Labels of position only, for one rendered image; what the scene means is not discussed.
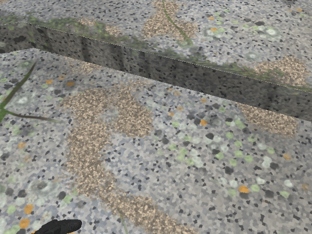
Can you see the robot left hand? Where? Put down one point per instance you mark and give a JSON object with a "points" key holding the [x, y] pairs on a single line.
{"points": [[60, 226]]}

